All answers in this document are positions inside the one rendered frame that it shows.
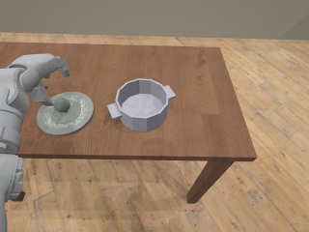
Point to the pot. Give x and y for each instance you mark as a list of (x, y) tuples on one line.
[(141, 104)]

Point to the robot left upper arm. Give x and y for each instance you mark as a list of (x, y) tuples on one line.
[(11, 183)]

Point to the left robot forearm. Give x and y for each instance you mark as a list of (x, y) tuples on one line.
[(17, 83)]

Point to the knob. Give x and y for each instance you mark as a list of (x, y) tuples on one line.
[(61, 105)]

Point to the robot left hand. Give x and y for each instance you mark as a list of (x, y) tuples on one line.
[(44, 64)]

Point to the lid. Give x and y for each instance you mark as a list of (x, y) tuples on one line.
[(75, 119)]

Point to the table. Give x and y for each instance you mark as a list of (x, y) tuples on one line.
[(204, 122)]

